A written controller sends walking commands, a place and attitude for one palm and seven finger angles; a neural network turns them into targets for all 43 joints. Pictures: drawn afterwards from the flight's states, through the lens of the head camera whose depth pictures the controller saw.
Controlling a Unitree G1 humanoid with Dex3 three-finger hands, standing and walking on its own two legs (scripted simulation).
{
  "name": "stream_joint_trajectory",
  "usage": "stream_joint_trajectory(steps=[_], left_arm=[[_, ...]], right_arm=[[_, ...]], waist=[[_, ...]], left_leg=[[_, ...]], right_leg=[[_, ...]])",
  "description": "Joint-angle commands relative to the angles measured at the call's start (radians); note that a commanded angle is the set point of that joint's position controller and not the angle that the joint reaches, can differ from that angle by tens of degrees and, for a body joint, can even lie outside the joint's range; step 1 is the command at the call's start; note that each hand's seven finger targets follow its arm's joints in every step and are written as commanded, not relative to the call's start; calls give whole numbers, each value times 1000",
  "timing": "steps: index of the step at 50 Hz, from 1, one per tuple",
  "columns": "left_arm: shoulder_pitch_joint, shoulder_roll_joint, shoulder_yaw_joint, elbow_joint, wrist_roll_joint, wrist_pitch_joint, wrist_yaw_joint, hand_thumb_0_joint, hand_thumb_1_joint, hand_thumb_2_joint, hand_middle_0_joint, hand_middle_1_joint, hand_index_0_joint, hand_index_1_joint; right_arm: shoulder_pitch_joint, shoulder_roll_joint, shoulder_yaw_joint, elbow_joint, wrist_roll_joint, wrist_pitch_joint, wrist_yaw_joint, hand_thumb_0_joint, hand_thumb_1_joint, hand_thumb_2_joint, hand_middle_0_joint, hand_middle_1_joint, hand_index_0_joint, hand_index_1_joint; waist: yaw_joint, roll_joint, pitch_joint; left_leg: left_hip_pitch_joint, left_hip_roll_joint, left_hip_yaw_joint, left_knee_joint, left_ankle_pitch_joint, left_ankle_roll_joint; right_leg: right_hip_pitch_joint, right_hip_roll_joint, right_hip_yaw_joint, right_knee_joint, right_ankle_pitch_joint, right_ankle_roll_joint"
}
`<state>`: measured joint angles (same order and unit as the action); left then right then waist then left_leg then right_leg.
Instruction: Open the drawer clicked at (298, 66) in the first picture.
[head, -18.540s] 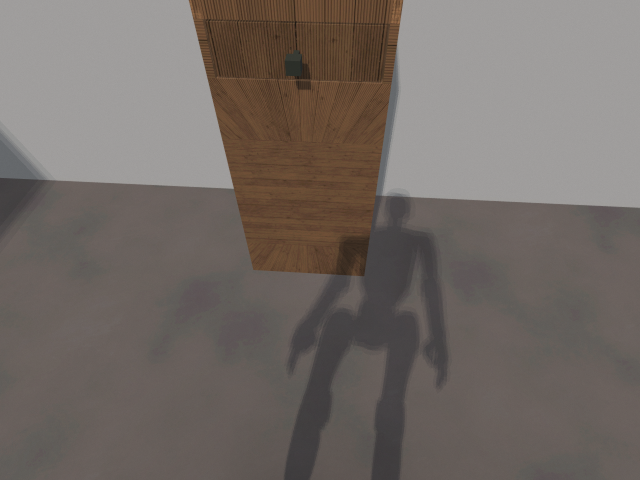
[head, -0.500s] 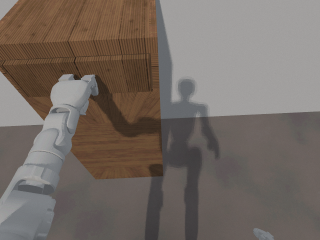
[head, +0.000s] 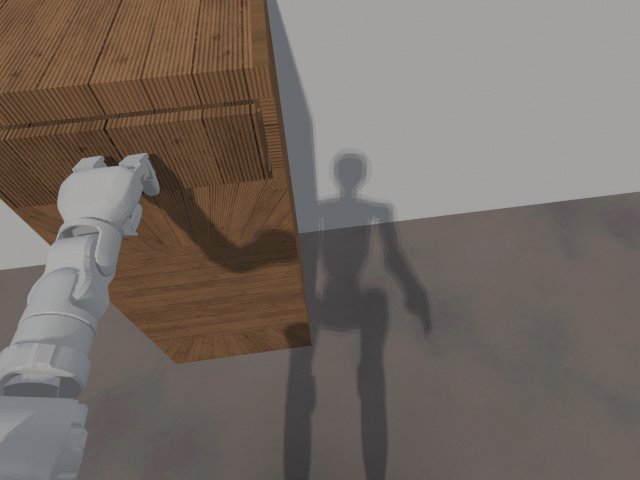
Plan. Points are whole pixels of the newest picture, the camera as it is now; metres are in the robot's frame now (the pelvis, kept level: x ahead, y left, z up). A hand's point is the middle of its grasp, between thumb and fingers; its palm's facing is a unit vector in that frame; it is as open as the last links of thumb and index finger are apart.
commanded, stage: pull the drawer open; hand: left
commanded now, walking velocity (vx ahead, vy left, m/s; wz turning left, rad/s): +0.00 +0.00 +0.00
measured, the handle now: (120, 184) +0.48 +0.26 +0.10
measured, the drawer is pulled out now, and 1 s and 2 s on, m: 0.02 0.11 0.20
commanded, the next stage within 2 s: none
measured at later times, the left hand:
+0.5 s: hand (117, 243) +0.40 +0.25 +0.08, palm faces -0.04 -0.02 -1.00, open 5.9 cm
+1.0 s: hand (111, 281) +0.34 +0.24 +0.07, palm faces +0.04 -0.07 -1.00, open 6.0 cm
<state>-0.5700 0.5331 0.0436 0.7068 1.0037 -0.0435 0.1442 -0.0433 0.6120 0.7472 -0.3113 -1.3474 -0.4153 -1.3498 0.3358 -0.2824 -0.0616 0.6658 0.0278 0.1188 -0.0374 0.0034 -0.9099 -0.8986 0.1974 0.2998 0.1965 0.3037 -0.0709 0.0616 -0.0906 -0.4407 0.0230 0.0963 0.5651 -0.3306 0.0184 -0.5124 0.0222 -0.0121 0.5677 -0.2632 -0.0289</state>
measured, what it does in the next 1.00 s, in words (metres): stands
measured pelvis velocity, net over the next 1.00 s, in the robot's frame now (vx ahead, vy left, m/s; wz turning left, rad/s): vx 0.02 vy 0.01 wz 0.04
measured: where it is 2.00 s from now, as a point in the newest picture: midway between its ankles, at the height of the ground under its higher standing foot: outside the picture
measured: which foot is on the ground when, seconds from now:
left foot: down 0.00-1.00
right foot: down 0.00-1.00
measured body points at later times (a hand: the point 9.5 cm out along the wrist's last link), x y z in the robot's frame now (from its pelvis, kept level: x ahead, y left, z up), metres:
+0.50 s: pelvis +0.00 +0.00 +0.00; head +0.04 -0.02 +0.45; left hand +0.39 +0.25 +0.13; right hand +0.17 -0.24 -0.12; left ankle -0.04 +0.11 -0.73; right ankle +0.00 -0.10 -0.73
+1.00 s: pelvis +0.02 +0.01 +0.00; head +0.06 -0.02 +0.45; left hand +0.34 +0.25 +0.13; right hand +0.19 -0.24 -0.12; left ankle -0.04 +0.11 -0.73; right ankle +0.00 -0.10 -0.73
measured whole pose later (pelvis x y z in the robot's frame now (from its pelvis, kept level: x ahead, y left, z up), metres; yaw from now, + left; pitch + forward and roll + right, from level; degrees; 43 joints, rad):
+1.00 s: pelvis +0.02 +0.01 +0.00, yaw +2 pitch +8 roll +0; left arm -0.13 0.45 -0.08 0.12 0.95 0.09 0.13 -0.04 0.65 0.76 -0.30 -1.35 -0.39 -1.35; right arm 0.17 -0.29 -0.04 0.65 0.03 0.07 -0.03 0.01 -0.91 -0.90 0.20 0.30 0.19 0.30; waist 0.03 0.08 -0.07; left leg -0.31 0.00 0.06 0.53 -0.35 0.02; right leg -0.37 0.00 -0.04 0.54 -0.30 -0.02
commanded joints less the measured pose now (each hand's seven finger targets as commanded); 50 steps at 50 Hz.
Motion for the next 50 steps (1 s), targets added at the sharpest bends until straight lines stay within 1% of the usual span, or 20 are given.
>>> stream_joint_trajectory(steps=[1, 4, 5, 7, 8, 9, 11, 15, 22, 25, 30, 31, 33, 34, 38, 39, 44, 46, 47, 50], left_arm=[[-81, 280, 111, -412, -44, 24, 42, 0, 900, 900, -400, -1350, -400, -1350], [39, 301, 152, -533, -58, 59, 46, 0, 900, 900, -400, -1350, -400, -1350], [57, 264, 119, -581, -56, 72, 45, 0, 900, 900, -400, -1350, -400, -1350], [-272, 297, 88, -452, -27, 94, 62, 0, 900, 900, -400, -1350, -400, -1350], [-343, 305, 83, -405, -14, 97, 68, 0, 900, 900, -400, -1350, -400, -1350], [-338, 298, 76, -378, 3, 102, 70, 0, 900, 900, -400, -1350, -400, -1350], [-382, 261, 32, -367, 16, 103, 64, 0, 900, 900, -400, -1350, -400, -1350], [-440, 204, -21, -306, 0, 89, 40, 0, 900, 900, -400, -1350, -400, -1350], [-499, 178, -41, -246, 7, 34, 25, 0, 900, 900, -400, -1350, -400, -1350], [-403, 177, -23, -312, 3, 15, 24, 0, 900, 900, -400, -1350, -400, -1350], [-153, 186, 24, -415, -29, 24, 8, 0, 900, 900, -400, -1350, -400, -1350], [-107, 167, 15, -452, -36, 29, 5, 0, 900, 900, -400, -1350, -400, -1350], [-4, 201, 59, -491, -43, 45, 1, 0, 900, 900, -400, -1350, -400, -1350], [33, 183, 47, -526, -50, 53, -2, 0, 900, 900, -400, -1350, -400, -1350], [222, 224, 118, -681, -72, 80, 1, 0, 900, 900, -400, -1350, -400, -1350], [257, 182, 84, -721, -79, 89, 1, 0, 900, 900, -400, -1350, -400, -1350], [433, 164, 99, -921, -89, 128, 20, 0, 900, 900, -400, -1350, -400, -1350], [138, 176, 58, -818, -55, 146, 39, 0, 900, 900, -400, -1350, -400, -1350], [53, 173, 46, -742, -39, 152, 47, 0, 900, 900, -400, -1350, -400, -1350], [36, 171, 28, -705, -21, 166, 46, 0, 900, 900, -400, -1350, -400, -1350]], right_arm=[[-94, -126, -40, -165, 8, -46, 7, 0, -900, -900, 200, 300, 200, 300], [-126, -127, -39, -170, 9, -55, 14, 0, -900, -900, 200, 300, 200, 300], [-141, -123, -37, -173, 8, -59, 15, 0, -900, -900, 200, 300, 200, 300], [-117, -140, -30, -107, 16, -59, -3, 0, -900, -900, 200, 300, 200, 300], [-104, -141, -29, -88, 14, -63, -12, 0, -900, -900, 200, 300, 200, 300], [-106, -132, -30, -85, 15, -69, -16, 0, -900, -900, 200, 300, 200, 300], [-104, -122, -26, -80, 12, -73, -20, 0, -900, -900, 200, 300, 200, 300], [-119, -114, -17, -85, 11, -67, -25, 0, -900, -900, 200, 300, 200, 300], [-123, -104, -8, -106, 3, -61, -27, 0, -900, -900, 200, 300, 200, 300], [-132, -100, -12, -128, -1, -61, -18, 0, -900, -900, 200, 300, 200, 300], [-160, -101, -11, -163, 0, -58, -5, 0, -900, -900, 200, 300, 200, 300], [-164, -98, -12, -169, 1, -59, -3, 0, -900, -900, 200, 300, 200, 300], [-180, -105, -12, -174, 2, -59, 2, 0, -900, -900, 200, 300, 200, 300], [-190, -102, -9, -180, 4, -61, 4, 0, -900, -900, 200, 300, 200, 300], [-223, -106, -9, -193, 0, -66, 10, 0, -900, -900, 200, 300, 200, 300], [-236, -98, -5, -201, 2, -71, 13, 0, -900, -900, 200, 300, 200, 300], [-278, -94, -1, -210, -4, -86, 28, 0, -900, -900, 200, 300, 200, 300], [-257, -108, 5, -157, 1, -80, 11, 0, -900, -900, 200, 300, 200, 300], [-243, -106, 2, -137, 5, -81, 3, 0, -900, -900, 200, 300, 200, 300], [-243, -95, 1, -127, 6, -82, -12, 0, -900, -900, 200, 300, 200, 300]], waist=[[122, -9, -442], [134, 4, -423], [129, 23, -408], [42, -2, -285], [35, -17, -258], [53, 9, -308], [57, 45, -360], [50, 11, -356], [51, -21, -338], [80, -5, -393], [121, -38, -382], [123, -38, -388], [136, -46, -363], [137, -48, -357], [162, -35, -370], [159, -21, -353], [172, 6, -352], [98, -4, -257], [85, -16, -238], [107, 4, -313]], left_leg=[[118, -35, -48, -34, 555, 29], [149, -30, -54, -39, 610, 26], [172, -28, -59, -43, 629, 23], [155, -26, -65, -43, 495, 21], [143, -26, -62, -48, 449, 25], [159, -35, -57, -49, 441, 24], [206, -37, -65, -46, 481, 16], [221, -39, -74, -41, 488, 16], [200, -45, -81, -23, 464, 17], [218, -43, -80, -18, 512, 19], [177, -42, -71, -28, 549, 22], [184, -40, -69, -31, 562, 22], [177, -36, -67, -38, 575, 21], [168, -39, -65, -45, 551, 21], [180, -36, -63, -53, 600, 16], [186, -36, -64, -54, 602, 17], [247, -23, -72, -45, 719, 9], [237, -24, -80, -40, 633, 6], [230, -26, -81, -41, 577, 5], [256, -41, -72, -38, 601, 5]], right_leg=[[425, -4, 15, -1, 532, 3], [429, -3, 13, -9, 538, 4], [407, 0, 6, -15, 520, 4], [281, 14, -8, -39, 389, 4], [267, 13, -5, -52, 353, -1], [283, 12, -3, -44, 341, -3], [280, 10, -11, -36, 345, -10], [273, 4, -15, -36, 351, -9], [249, 0, -19, -24, 336, -8], [287, -1, -14, -18, 365, -11], [364, -3, -7, -17, 438, -5], [370, -3, -9, -17, 449, -3], [389, -3, -7, -25, 457, -4], [399, -6, -5, -23, 459, -1], [451, -11, -2, -20, 519, 1], [438, -13, -4, -20, 518, 3], [434, -16, -10, -18, 561, 5], [319, 1, -17, -31, 464, 3], [289, 6, -21, -36, 406, -1], [339, 5, -16, -34, 440, -7]])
